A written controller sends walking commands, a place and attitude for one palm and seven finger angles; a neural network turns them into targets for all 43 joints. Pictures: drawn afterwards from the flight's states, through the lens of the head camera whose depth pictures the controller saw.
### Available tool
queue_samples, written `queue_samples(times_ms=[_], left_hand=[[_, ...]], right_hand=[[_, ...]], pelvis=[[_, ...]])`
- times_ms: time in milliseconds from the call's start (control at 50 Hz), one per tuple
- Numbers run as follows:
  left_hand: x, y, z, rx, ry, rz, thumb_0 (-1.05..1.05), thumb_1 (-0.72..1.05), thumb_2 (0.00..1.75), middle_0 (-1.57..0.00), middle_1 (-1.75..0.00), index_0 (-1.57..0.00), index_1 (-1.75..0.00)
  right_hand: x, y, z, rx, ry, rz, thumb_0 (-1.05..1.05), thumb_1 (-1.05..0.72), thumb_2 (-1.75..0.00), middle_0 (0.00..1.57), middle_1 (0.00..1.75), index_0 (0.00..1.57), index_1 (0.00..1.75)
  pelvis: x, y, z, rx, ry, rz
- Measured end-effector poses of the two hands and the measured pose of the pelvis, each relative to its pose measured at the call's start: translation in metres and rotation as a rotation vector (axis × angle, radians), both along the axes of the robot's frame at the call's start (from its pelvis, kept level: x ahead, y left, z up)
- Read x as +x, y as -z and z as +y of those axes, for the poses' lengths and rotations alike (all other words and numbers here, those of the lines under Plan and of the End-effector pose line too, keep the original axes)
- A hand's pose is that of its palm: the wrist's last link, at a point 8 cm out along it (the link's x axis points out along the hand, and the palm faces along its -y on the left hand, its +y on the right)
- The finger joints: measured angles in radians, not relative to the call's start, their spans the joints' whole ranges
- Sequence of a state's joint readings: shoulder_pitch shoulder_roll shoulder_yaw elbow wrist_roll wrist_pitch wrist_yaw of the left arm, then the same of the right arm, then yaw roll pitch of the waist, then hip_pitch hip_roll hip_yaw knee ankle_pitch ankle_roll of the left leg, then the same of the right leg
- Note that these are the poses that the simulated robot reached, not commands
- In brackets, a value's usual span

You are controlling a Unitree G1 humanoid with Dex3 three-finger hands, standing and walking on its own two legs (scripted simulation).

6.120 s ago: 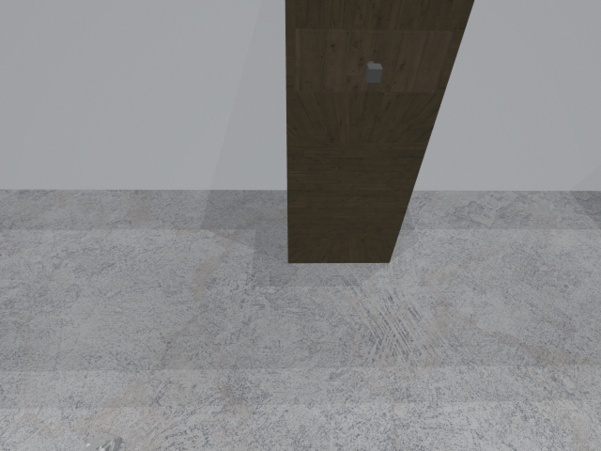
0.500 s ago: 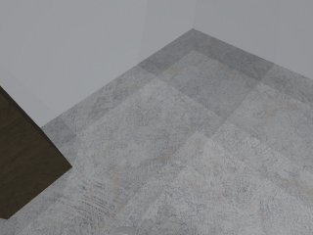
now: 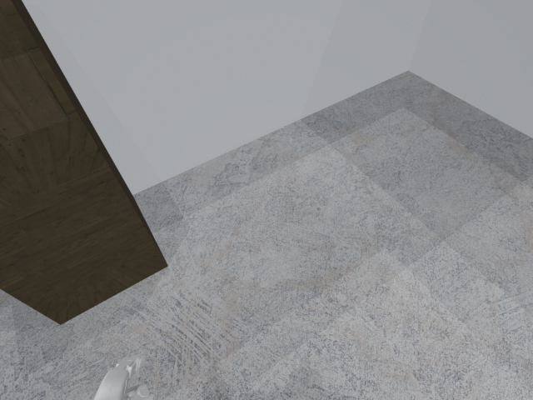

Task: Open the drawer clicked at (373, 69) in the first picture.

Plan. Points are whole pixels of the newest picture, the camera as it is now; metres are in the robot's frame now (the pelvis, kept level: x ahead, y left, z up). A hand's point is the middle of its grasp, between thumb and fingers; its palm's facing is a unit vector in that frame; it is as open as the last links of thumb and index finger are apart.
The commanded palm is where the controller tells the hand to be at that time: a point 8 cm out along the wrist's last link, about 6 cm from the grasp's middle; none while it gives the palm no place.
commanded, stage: turn to face it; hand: left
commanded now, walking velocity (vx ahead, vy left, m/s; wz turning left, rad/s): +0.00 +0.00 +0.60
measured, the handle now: out of the picture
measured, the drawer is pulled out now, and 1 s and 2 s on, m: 0.00 0.00 0.00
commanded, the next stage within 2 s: take the last steps up to it in 0.90 s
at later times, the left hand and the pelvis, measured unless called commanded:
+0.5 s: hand out of the picture -0.06 +0.25 -0.18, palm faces +0.36 -0.90 -0.26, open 7.4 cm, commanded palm none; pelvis -0.01 +0.03 -0.01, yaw +18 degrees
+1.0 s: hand out of the picture -0.02 +0.21 -0.14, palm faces +0.47 -0.84 -0.27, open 7.4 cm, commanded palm none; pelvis -0.02 +0.00 +0.01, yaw +28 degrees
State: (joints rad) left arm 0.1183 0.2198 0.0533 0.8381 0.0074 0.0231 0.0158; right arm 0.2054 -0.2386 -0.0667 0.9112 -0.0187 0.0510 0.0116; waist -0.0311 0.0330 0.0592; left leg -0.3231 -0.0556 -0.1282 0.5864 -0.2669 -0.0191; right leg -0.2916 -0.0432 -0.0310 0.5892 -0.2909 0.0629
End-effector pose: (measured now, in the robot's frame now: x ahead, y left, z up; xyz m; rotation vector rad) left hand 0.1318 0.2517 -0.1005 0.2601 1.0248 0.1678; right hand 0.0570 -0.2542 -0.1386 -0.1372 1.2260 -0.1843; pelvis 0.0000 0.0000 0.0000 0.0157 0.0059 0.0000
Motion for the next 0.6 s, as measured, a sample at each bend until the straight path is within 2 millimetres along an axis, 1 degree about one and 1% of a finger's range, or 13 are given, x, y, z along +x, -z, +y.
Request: queue_samples(times_ms=[40, 140, 200, 260, 340, 400, 440, 480, 540, 600], left_hand=[[-0.009, -0.004, -0.009, 0.007, -0.011, -0.011, 0.01, 0.90, 0.89, -0.20, -0.30, -0.20, -0.30], [-0.046, -0.012, -0.017, 0.002, -0.094, 0.026, 0.01, 0.90, 0.89, -0.21, -0.30, -0.20, -0.30], [-0.069, -0.009, -0.018, -0.008, -0.145, 0.062, 0.01, 0.90, 0.89, -0.21, -0.30, -0.20, -0.30], [-0.095, -0.003, -0.014, -0.024, -0.202, 0.099, 0.01, 0.90, 0.89, -0.21, -0.30, -0.20, -0.30], [-0.134, 0.010, -0.003, -0.050, -0.286, 0.157, 0.01, 0.90, 0.89, -0.21, -0.30, -0.20, -0.30], [-0.166, 0.025, 0.012, -0.073, -0.355, 0.202, 0.01, 0.90, 0.89, -0.21, -0.30, -0.20, -0.30], [-0.187, 0.039, 0.024, -0.089, -0.401, 0.231, 0.01, 0.90, 0.89, -0.21, -0.30, -0.20, -0.30], [-0.204, 0.047, 0.034, -0.095, -0.437, 0.270, 0.01, 0.90, 0.89, -0.21, -0.30, -0.20, -0.30], [-0.216, 0.045, 0.044, -0.099, -0.466, 0.296, 0.01, 0.90, 0.89, -0.20, -0.30, -0.20, -0.30], [-0.214, 0.036, 0.051, -0.104, -0.481, 0.264, 0.01, 0.91, 0.89, -0.20, -0.30, -0.20, -0.30]], right_hand=[[0.000, 0.005, -0.009, 0.003, -0.011, 0.015, 0.01, -0.90, -0.90, 0.20, 0.29, 0.20, 0.30], [0.007, -0.001, -0.021, 0.005, -0.066, 0.045, 0.01, -0.90, -0.90, 0.20, 0.29, 0.20, 0.30], [0.014, -0.006, -0.022, 0.000, -0.105, 0.059, 0.01, -0.90, -0.90, 0.20, 0.29, 0.20, 0.30], [0.024, -0.009, -0.017, -0.012, -0.156, 0.075, 0.01, -0.90, -0.90, 0.20, 0.29, 0.19, 0.30], [0.049, -0.014, 0.002, -0.034, -0.242, 0.068, 0.01, -0.90, -0.90, 0.19, 0.29, 0.19, 0.30], [0.073, -0.017, 0.025, -0.057, -0.314, 0.027, 0.01, -0.91, -0.90, 0.19, 0.29, 0.19, 0.30], [0.090, -0.017, 0.042, -0.075, -0.360, -0.022, 0.01, -0.90, -0.90, 0.20, 0.29, 0.19, 0.30], [0.101, -0.022, 0.059, -0.081, -0.392, -0.065, 0.01, -0.90, -0.90, 0.20, 0.29, 0.19, 0.30], [0.107, -0.033, 0.077, -0.086, -0.421, -0.100, 0.01, -0.90, -0.90, 0.20, 0.29, 0.20, 0.30], [0.105, -0.039, 0.089, -0.085, -0.446, -0.101, 0.01, -0.90, -0.90, 0.20, 0.29, 0.20, 0.30]], pelvis=[[-0.002, 0.000, -0.006, -0.002, -0.033, -0.011], [-0.002, -0.010, -0.013, 0.020, -0.106, -0.027], [-0.002, -0.013, -0.014, 0.026, -0.149, -0.030], [-0.003, -0.014, -0.012, 0.026, -0.190, -0.029], [-0.006, -0.011, -0.002, 0.017, -0.243, -0.025], [-0.009, -0.005, 0.011, 0.003, -0.282, -0.021], [-0.010, 0.005, 0.023, -0.013, -0.306, -0.017], [-0.013, 0.007, 0.029, -0.008, -0.316, -0.018], [-0.015, 0.000, 0.036, -0.023, -0.331, -0.022], [-0.018, -0.007, 0.040, -0.034, -0.359, -0.025]])
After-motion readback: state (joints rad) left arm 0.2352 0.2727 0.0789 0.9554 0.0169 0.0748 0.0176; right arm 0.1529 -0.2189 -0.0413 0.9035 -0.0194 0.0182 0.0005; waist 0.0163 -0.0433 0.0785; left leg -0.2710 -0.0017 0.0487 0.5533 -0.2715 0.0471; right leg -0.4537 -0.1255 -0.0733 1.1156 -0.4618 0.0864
